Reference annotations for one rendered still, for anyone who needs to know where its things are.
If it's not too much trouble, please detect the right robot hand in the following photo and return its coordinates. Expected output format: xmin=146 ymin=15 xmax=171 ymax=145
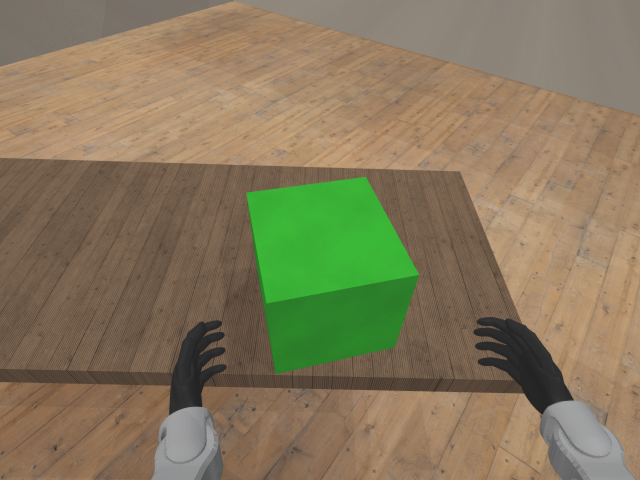
xmin=473 ymin=317 xmax=574 ymax=415

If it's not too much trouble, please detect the table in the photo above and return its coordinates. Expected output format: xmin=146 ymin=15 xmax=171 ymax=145
xmin=0 ymin=158 xmax=524 ymax=394

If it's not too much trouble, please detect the robot right forearm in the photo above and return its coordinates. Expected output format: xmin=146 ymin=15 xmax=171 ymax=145
xmin=540 ymin=401 xmax=637 ymax=480

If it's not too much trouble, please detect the carton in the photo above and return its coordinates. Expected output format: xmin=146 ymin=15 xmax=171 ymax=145
xmin=246 ymin=177 xmax=419 ymax=374

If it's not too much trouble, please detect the robot left forearm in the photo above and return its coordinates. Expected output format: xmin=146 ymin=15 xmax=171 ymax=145
xmin=151 ymin=407 xmax=223 ymax=480

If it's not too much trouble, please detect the left robot hand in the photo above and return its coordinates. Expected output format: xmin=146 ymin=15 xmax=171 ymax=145
xmin=169 ymin=320 xmax=226 ymax=415

